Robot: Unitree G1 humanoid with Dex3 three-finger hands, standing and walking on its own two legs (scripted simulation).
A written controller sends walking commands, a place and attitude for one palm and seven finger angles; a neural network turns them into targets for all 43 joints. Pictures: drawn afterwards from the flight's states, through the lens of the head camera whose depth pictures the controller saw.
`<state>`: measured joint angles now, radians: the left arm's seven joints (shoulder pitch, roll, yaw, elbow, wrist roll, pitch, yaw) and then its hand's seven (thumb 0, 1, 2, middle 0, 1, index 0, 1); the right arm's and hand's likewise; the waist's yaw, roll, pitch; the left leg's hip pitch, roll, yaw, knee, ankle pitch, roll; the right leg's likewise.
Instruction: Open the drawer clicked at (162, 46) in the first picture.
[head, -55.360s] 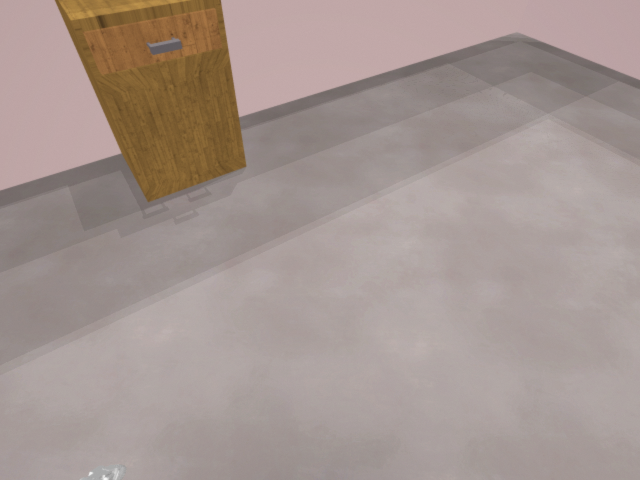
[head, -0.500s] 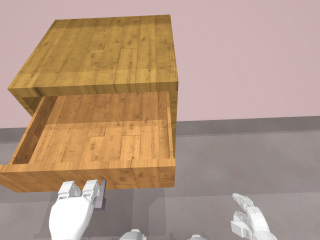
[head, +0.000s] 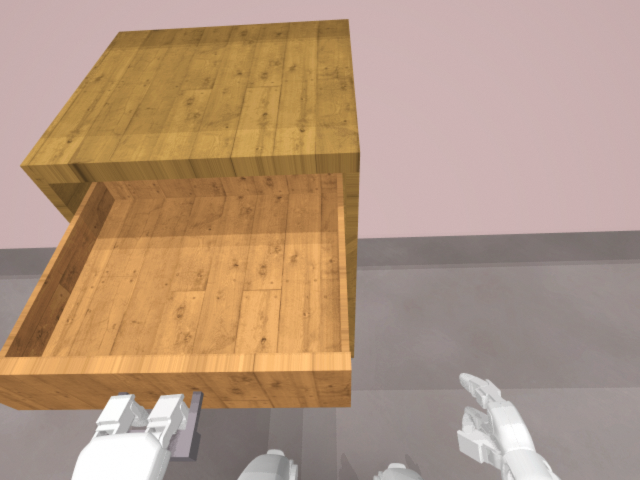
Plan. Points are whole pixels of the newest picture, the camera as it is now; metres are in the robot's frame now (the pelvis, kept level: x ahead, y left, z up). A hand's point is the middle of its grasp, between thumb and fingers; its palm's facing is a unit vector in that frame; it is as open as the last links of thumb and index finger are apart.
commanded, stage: pull the drawer open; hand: left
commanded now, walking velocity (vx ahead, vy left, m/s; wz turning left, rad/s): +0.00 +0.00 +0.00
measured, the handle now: (153, 423) +0.19 +0.22 +0.00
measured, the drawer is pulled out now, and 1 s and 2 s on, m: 0.30 0.30 0.30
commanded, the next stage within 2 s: open the thumb to release the handle in 0.14 s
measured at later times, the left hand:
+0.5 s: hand (149, 474) +0.14 +0.21 -0.02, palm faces -0.04 -0.12 -0.99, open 7.4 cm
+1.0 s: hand (150, 475) +0.14 +0.21 -0.02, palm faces -0.02 -0.12 -0.99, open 13.7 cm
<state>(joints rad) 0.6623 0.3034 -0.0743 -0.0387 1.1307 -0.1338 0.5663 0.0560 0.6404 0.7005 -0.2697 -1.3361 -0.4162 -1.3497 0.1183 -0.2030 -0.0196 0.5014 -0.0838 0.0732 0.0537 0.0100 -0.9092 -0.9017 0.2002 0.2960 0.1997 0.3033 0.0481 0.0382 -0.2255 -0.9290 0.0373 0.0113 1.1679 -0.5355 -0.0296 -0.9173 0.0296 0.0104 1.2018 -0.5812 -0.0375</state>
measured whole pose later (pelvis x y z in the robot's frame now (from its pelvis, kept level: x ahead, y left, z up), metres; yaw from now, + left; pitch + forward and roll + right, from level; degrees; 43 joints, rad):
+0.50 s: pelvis -0.01 +0.00 -0.01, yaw +1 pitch +18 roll +1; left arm 0.63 0.31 -0.08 -0.06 1.13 -0.16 0.60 0.01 0.44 0.70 -0.36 -1.33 -0.39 -1.31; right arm 0.12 -0.22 -0.04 0.51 -0.09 0.08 0.04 0.01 -0.91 -0.90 0.20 0.30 0.20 0.30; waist 0.07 0.05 -0.23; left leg -1.00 0.02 -0.01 1.22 -0.54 -0.02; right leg -0.98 0.02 0.00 1.24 -0.59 -0.03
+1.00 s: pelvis -0.02 +0.00 +0.00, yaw +1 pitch +16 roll +0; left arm 0.57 0.30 -0.11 0.00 1.13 -0.11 0.61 0.00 -0.47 0.31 -0.35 -1.23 -0.32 -1.20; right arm 0.14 -0.23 -0.03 0.50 -0.08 0.07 0.03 0.01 -0.91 -0.90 0.20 0.30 0.20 0.30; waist 0.05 0.06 -0.22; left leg -0.96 0.03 -0.02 1.19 -0.51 -0.02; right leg -0.93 0.02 -0.02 1.20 -0.56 -0.03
